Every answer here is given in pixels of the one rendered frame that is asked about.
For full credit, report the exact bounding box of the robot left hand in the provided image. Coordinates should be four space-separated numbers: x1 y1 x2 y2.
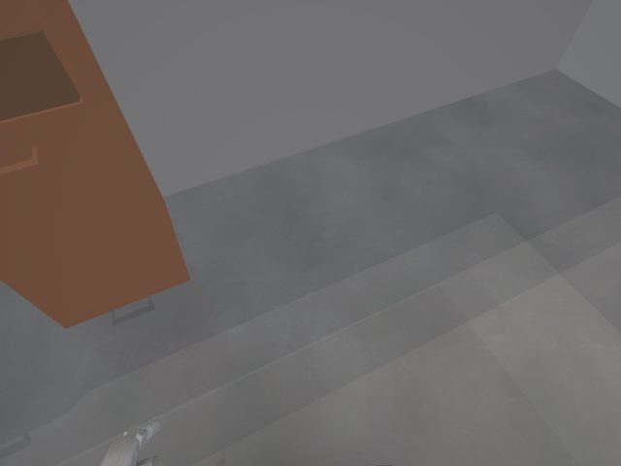
101 420 163 466

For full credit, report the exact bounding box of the handle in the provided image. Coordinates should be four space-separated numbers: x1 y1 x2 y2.
0 158 44 183

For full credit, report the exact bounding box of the drawer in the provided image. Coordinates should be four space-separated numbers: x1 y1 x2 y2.
0 29 81 121

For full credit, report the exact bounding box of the cabinet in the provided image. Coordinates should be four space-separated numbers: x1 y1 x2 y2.
0 0 190 328

